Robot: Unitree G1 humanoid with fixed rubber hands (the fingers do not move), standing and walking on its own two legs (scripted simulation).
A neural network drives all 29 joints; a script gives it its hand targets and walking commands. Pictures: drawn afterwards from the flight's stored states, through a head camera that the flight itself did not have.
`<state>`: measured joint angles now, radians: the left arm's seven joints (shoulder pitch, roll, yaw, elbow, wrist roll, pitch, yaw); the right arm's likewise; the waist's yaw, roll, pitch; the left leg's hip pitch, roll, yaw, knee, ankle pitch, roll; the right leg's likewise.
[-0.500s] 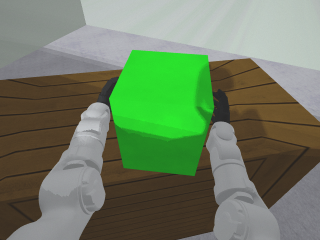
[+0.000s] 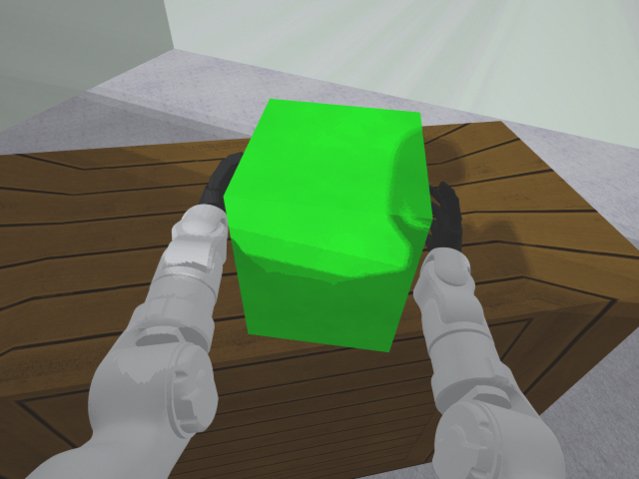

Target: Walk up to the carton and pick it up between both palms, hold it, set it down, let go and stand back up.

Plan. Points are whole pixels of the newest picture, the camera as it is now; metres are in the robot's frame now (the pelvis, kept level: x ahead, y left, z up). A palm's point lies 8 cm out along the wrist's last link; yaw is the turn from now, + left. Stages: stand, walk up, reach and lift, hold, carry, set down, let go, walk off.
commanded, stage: reach and lift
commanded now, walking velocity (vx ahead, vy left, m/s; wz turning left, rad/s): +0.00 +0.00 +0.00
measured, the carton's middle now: (330, 227) +0.43 -0.06 +0.11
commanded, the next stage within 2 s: none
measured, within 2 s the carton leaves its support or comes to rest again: leaves its support in 0.12 s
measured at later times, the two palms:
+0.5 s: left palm (209, 175) +0.42 +0.08 +0.22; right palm (453, 231) +0.35 -0.20 +0.16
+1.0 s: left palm (206, 222) +0.41 +0.09 +0.16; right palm (443, 237) +0.37 -0.20 +0.13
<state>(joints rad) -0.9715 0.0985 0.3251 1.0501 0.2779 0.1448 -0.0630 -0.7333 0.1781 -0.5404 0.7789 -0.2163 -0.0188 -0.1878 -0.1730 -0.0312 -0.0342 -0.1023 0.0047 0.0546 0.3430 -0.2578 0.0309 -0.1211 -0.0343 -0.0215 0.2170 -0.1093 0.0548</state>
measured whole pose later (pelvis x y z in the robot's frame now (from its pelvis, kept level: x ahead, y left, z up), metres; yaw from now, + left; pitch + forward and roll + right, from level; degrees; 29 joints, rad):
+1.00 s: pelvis -0.01 -0.03 +0.00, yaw +3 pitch +1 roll -2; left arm -0.84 0.06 0.18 0.81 0.16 0.20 0.06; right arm -0.71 0.01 -0.25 0.88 0.02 -0.11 -0.21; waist -0.12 0.01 -0.07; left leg -0.16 0.03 -0.01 0.37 -0.24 0.00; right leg -0.14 -0.01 -0.10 0.22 -0.10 0.02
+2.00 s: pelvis -0.05 -0.04 +0.00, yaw +3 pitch -4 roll -1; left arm -0.94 0.06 0.30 0.56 0.17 0.68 0.08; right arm -1.01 -0.12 -0.07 0.88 0.24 0.37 -0.23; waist -0.08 -0.01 -0.08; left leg -0.12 0.03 -0.01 0.40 -0.21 -0.01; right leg -0.13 0.00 -0.07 0.30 -0.09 0.00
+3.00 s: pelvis -0.04 -0.04 +0.00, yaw +3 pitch -3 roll -2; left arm -1.03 0.09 0.32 0.60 0.13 0.86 0.08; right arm -1.21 -0.22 0.05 0.98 0.40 0.62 -0.27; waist -0.07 0.03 -0.20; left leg -0.16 0.04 -0.05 0.45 -0.25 -0.02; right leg -0.15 0.02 -0.04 0.31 -0.11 0.00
